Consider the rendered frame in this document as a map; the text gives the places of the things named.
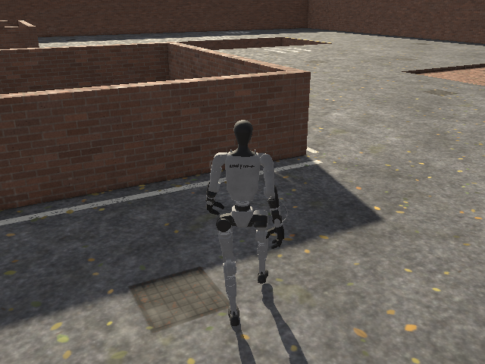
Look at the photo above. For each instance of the robot right hand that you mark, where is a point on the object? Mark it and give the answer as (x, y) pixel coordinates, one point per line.
(280, 236)

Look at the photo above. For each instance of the robot left thigh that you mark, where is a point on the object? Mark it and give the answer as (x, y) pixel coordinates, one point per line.
(225, 235)

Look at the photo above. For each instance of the robot left upper arm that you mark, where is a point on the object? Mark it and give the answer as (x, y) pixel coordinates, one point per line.
(218, 161)

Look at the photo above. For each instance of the robot right forearm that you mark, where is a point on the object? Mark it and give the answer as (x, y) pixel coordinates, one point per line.
(273, 202)

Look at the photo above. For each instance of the robot right upper arm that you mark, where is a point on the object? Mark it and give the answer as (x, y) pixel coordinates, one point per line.
(267, 162)

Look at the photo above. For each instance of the robot left hand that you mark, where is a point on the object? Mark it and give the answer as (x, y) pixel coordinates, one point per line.
(211, 210)

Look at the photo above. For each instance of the robot left forearm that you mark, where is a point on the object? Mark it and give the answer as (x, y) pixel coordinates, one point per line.
(210, 197)

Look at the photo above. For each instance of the robot head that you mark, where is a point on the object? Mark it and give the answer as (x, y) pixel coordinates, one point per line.
(243, 132)

